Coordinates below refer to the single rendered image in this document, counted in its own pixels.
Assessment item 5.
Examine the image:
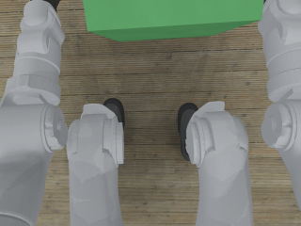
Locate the robot right forearm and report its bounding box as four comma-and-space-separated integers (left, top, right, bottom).
257, 0, 301, 103

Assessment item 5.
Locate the left robot hand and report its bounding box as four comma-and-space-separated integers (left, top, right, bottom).
30, 0, 61, 12

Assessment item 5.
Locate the robot left forearm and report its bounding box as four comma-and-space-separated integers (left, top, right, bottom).
0, 0, 65, 108

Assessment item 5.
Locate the right robot thigh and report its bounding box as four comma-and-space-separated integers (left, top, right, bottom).
186, 111, 254, 226

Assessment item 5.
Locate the robot right upper arm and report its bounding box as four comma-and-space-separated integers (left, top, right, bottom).
261, 99, 301, 211

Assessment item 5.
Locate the carton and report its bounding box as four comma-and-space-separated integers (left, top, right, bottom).
83, 0, 264, 42

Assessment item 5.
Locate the left robot foot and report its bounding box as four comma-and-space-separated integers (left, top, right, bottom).
103, 98, 125, 129

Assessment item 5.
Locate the robot left upper arm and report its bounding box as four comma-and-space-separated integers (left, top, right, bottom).
0, 104, 69, 226

